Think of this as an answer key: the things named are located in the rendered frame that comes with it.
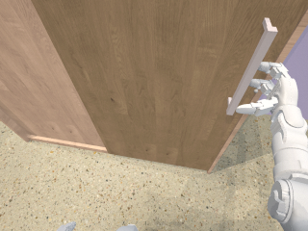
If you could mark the robot right upper arm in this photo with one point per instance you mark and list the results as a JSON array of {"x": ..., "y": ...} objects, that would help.
[{"x": 288, "y": 203}]

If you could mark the handle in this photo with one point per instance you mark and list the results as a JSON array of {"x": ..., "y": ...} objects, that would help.
[{"x": 254, "y": 63}]

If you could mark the robot right forearm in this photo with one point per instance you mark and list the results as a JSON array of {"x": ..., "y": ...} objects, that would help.
[{"x": 289, "y": 144}]

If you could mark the robot right hand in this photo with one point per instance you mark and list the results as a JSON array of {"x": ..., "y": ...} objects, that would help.
[{"x": 285, "y": 91}]

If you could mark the robot left hand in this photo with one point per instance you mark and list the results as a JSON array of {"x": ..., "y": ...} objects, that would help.
[{"x": 68, "y": 227}]

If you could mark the wardrobe door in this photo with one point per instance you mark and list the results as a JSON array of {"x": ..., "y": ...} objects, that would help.
[
  {"x": 36, "y": 91},
  {"x": 155, "y": 75}
]

